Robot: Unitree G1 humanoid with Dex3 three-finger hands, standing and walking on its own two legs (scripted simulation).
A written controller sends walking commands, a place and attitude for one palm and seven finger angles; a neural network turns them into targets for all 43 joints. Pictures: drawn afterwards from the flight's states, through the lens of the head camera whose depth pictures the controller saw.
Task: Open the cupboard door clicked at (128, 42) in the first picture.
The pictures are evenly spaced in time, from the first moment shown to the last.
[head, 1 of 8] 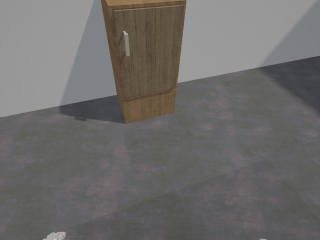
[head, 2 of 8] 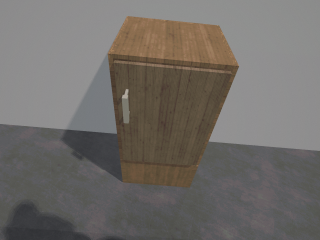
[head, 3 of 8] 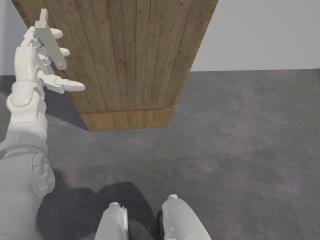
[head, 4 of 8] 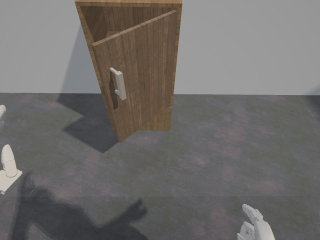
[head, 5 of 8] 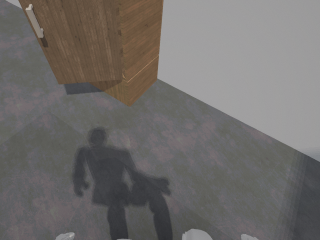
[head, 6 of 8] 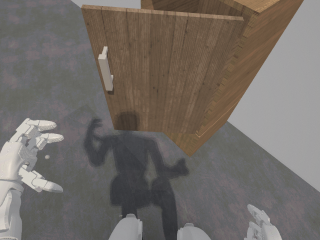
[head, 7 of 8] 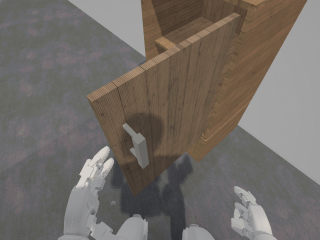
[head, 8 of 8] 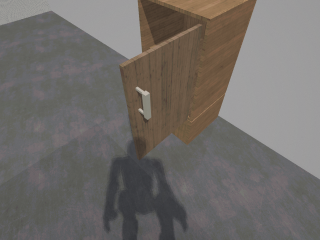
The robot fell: no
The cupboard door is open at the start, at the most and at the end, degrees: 0 93 91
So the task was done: yes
